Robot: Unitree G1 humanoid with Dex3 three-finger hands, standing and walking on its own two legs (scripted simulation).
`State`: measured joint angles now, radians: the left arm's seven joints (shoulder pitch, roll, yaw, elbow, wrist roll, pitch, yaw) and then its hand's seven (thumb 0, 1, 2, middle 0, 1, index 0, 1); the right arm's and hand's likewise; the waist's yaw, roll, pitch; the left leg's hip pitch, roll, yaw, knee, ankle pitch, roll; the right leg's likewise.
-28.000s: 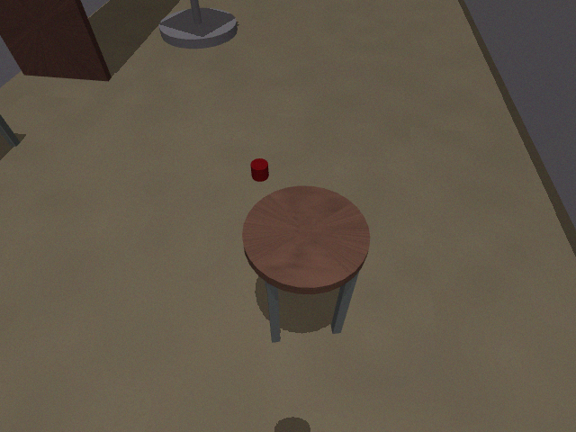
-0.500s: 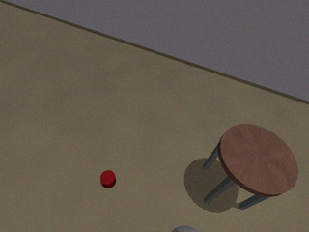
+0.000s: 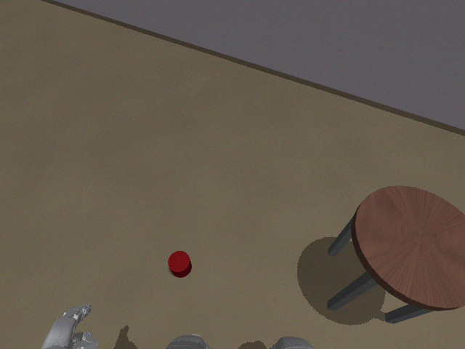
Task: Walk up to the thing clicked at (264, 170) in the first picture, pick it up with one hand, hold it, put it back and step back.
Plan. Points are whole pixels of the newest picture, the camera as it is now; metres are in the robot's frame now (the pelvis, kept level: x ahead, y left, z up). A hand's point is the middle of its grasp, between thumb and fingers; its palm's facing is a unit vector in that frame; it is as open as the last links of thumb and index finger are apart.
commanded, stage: walk up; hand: left
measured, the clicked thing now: (180, 264) +0.47 +0.23 -0.71
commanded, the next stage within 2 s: stand in 1.84 s
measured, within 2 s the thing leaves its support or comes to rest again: neither
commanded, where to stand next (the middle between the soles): +0.08 +0.00 m, yaw -2 degrees
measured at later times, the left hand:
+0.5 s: hand out of the picture +0.06 +0.25 -0.13, palm faces -0.01 -0.94 -0.34, open 7.4 cm
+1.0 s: hand out of the picture +0.07 +0.25 -0.12, palm faces -0.03 -0.91 -0.41, open 7.4 cm
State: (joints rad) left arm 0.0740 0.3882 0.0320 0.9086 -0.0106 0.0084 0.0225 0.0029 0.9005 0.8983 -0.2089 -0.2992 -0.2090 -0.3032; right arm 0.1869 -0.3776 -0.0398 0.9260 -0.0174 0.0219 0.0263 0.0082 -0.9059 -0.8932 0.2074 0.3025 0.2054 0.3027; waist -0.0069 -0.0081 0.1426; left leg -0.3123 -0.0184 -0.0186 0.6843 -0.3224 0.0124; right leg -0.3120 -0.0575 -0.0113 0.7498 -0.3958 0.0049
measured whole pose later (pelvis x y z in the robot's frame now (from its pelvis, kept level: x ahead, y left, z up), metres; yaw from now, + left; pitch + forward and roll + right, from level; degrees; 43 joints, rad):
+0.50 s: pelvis -0.01 +0.00 +0.02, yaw +0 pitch -3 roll +0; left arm 0.12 0.35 0.00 1.09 0.01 -0.01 -0.01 0.00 0.90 0.90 -0.21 -0.30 -0.21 -0.30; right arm 0.07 -0.34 0.01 1.07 0.00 -0.01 0.03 0.01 -0.91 -0.89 0.21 0.30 0.21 0.30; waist 0.02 0.01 0.08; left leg -0.20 -0.01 -0.02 0.42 -0.17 0.00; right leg -0.11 -0.01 0.00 0.41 -0.25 0.01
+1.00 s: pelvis +0.02 -0.02 +0.02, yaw -1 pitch -2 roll +0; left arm 0.21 0.36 0.04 1.06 0.04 -0.04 0.00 0.00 0.90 0.90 -0.20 -0.30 -0.20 -0.30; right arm 0.23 -0.40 -0.05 1.04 -0.01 0.03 0.02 0.01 -0.91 -0.89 0.20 0.30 0.20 0.30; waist 0.00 0.05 0.05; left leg -0.25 -0.02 -0.11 0.65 -0.41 -0.01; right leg -0.17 0.01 -0.03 0.46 -0.25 -0.02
